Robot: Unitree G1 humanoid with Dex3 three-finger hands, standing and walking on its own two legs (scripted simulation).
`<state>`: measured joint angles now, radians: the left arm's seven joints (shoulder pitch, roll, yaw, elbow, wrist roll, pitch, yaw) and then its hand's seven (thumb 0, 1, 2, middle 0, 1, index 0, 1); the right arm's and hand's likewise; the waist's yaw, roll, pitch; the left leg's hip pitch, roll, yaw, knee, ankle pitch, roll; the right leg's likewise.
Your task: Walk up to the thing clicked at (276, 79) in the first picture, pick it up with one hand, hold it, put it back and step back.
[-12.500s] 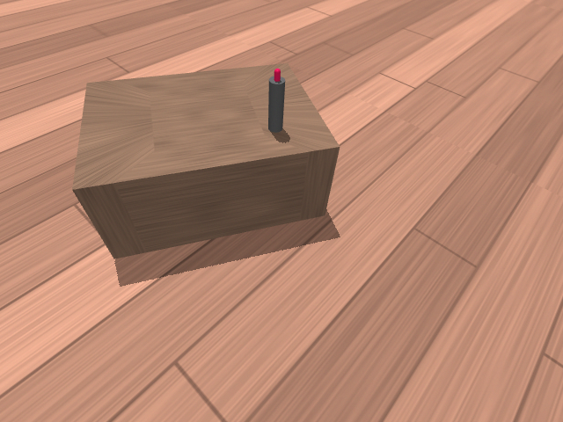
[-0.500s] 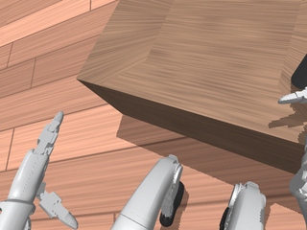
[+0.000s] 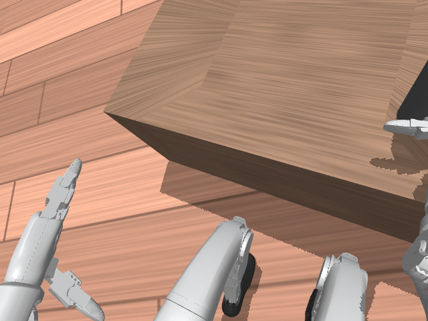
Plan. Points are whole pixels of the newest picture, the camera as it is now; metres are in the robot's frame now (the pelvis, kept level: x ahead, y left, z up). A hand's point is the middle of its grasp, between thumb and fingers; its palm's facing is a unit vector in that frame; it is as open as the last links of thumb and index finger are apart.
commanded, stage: close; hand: right
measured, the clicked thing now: out of the picture +0.56 -0.20 +0.00
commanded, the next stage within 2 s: settle in 0.20 s
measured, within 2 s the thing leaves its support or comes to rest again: leaves its support in 0.58 s
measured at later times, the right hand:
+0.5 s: hand out of the picture +0.54 -0.20 -0.03, palm faces +0.12 +0.99 -0.01, open 8.5 cm
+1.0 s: hand out of the picture +0.54 -0.21 +0.02, palm faces +0.15 +0.99 +0.00, open 8.7 cm
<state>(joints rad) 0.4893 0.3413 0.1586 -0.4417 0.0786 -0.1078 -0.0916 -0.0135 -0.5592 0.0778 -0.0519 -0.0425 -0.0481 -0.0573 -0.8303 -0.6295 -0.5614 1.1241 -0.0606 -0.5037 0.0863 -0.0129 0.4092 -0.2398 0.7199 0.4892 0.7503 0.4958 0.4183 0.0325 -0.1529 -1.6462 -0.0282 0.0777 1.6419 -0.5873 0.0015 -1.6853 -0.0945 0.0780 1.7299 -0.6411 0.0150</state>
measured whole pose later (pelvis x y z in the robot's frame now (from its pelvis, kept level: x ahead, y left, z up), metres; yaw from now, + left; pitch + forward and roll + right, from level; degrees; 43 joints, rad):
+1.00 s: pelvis +0.01 +0.00 +0.05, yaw -1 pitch +30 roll +6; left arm 0.41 0.32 0.09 -0.29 0.08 -0.09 -0.06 -0.01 -0.57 0.09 -0.07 -0.04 -0.05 -0.06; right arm -0.83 -0.61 -0.50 1.20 -0.03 -0.50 0.08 -0.04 0.31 -0.98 0.77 1.06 0.90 1.14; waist 0.38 0.03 -0.14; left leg -1.44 -0.03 0.07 1.46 -0.54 0.00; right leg -1.48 -0.09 0.07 1.56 -0.60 0.01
